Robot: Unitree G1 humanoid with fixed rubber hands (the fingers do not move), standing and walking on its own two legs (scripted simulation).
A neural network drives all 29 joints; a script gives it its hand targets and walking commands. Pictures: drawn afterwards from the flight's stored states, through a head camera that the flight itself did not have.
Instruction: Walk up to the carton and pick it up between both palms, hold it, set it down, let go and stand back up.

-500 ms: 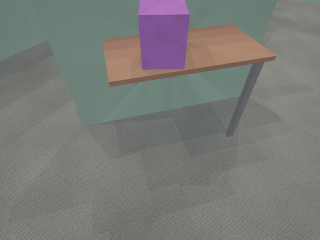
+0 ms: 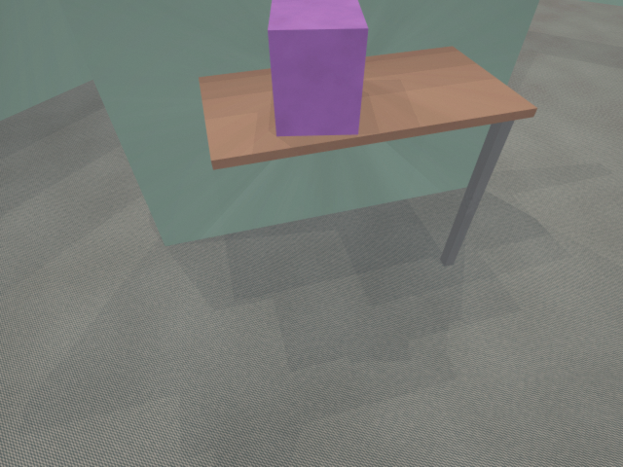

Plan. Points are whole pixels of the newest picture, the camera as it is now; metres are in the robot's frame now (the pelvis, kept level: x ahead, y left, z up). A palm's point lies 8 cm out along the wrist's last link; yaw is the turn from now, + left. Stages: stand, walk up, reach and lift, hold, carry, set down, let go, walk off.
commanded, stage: stand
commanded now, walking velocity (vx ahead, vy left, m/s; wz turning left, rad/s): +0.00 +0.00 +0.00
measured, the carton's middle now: (315, 61) +1.03 +0.03 +0.07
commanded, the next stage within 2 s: walk up in 0.04 s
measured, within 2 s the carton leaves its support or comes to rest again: neither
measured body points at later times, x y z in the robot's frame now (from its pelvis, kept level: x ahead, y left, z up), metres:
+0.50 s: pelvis +0.04 -0.06 -0.02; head +0.04 -0.05 +0.43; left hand +0.08 +0.22 -0.16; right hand +0.00 -0.31 -0.17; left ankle +0.00 +0.10 -0.74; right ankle +0.10 -0.18 -0.74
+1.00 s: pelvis +0.20 -0.11 -0.04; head +0.21 -0.08 +0.41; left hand +0.18 +0.17 -0.18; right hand +0.35 -0.35 -0.14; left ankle +0.21 +0.03 -0.74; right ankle +0.19 -0.22 -0.68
